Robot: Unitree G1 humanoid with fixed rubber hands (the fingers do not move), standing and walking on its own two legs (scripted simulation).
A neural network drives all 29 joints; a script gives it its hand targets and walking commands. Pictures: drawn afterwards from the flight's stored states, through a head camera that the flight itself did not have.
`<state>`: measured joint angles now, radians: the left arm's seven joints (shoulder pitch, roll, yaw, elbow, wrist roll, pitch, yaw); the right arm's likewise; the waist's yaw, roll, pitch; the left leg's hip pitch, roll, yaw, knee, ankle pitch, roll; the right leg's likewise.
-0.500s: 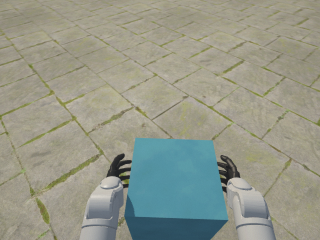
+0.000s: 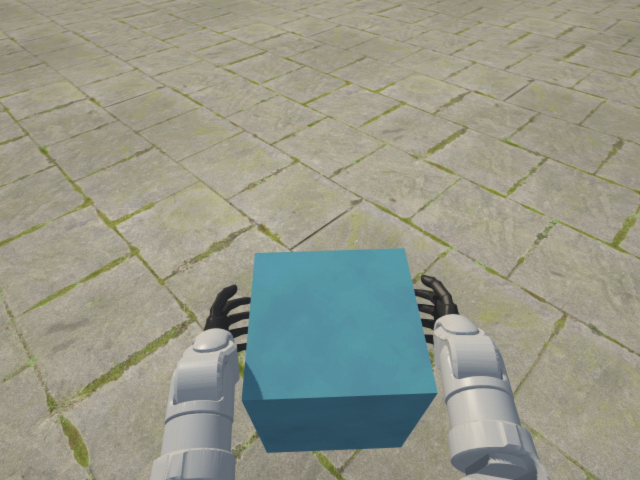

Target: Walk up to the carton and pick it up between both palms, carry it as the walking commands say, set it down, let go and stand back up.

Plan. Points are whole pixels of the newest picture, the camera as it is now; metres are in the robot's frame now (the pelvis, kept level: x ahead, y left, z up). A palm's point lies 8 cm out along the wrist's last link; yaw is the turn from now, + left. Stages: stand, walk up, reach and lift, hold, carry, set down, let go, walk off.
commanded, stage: set down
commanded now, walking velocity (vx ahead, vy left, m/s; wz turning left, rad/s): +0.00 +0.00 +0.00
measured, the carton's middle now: (332, 355) +0.31 +0.00 -0.05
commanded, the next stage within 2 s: none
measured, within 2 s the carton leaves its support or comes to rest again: neither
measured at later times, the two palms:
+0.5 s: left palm (232, 338) +0.33 +0.15 -0.02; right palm (435, 335) +0.33 -0.15 -0.03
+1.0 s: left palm (248, 362) +0.35 +0.15 -0.14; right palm (421, 354) +0.36 -0.15 -0.14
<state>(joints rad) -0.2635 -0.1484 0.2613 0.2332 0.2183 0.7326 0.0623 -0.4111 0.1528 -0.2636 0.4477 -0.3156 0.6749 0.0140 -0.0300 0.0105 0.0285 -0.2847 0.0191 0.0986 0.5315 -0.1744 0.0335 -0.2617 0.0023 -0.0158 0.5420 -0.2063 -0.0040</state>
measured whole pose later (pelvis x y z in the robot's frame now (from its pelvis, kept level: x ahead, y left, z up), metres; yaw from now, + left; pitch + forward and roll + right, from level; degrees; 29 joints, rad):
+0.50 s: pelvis +0.02 +0.00 -0.01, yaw +0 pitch +2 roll +0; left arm -0.33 -0.17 0.36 0.45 0.30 0.45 0.02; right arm -0.43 0.17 -0.38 0.61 -0.39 0.41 0.01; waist -0.03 0.01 0.03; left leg -0.43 0.02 0.10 0.62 -0.23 0.04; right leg -0.41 0.00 -0.01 0.63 -0.26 0.00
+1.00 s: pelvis -0.03 +0.01 -0.08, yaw +0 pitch +19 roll +0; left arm -0.56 -0.17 0.41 0.45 0.28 0.28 0.05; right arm -0.67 0.11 -0.42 0.61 -0.28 0.28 0.01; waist -0.03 0.00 0.08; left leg -1.05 0.02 0.09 1.01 -0.30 0.05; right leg -1.03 -0.01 -0.01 1.04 -0.34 0.00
